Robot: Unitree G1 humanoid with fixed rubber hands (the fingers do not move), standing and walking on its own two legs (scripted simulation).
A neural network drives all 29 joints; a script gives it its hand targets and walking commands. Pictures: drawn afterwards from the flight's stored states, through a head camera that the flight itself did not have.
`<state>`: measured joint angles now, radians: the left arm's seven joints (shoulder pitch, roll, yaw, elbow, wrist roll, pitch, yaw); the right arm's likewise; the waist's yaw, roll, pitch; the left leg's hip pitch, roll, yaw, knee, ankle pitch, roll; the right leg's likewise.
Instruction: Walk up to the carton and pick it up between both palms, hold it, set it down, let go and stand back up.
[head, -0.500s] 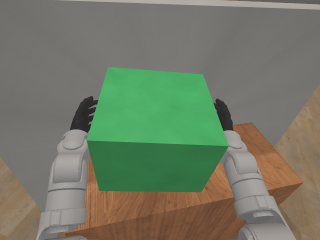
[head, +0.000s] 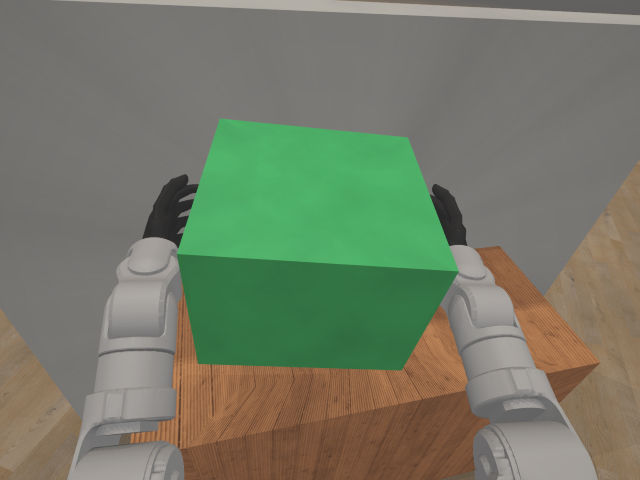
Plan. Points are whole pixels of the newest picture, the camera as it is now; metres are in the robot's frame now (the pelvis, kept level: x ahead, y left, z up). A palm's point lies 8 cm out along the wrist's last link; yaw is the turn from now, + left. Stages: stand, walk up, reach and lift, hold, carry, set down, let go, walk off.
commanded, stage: hold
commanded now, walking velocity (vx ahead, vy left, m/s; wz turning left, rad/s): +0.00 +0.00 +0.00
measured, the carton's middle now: (309, 243) +0.39 +0.00 +0.14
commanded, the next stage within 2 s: none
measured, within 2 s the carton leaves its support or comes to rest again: neither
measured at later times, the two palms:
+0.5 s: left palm (159, 238) +0.35 +0.18 +0.18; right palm (453, 245) +0.36 -0.17 +0.17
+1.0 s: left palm (151, 238) +0.35 +0.19 +0.18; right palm (445, 239) +0.36 -0.16 +0.18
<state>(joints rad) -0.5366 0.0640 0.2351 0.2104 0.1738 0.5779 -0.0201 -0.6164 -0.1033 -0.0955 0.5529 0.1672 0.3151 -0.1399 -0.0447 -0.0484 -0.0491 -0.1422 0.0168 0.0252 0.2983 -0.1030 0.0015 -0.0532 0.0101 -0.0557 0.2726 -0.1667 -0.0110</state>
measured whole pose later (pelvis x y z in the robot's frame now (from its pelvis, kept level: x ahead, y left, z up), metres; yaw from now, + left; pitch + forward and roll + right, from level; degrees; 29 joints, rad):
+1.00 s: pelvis +0.00 +0.00 +0.00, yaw +1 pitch -5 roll -1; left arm -0.50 0.06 0.24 0.06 0.20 0.69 -0.04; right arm -0.61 -0.11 -0.06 0.46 0.22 0.39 -0.16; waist -0.06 -0.05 -0.03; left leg -0.12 0.02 0.01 0.33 -0.12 0.00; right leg -0.01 0.01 -0.07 0.27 -0.17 -0.01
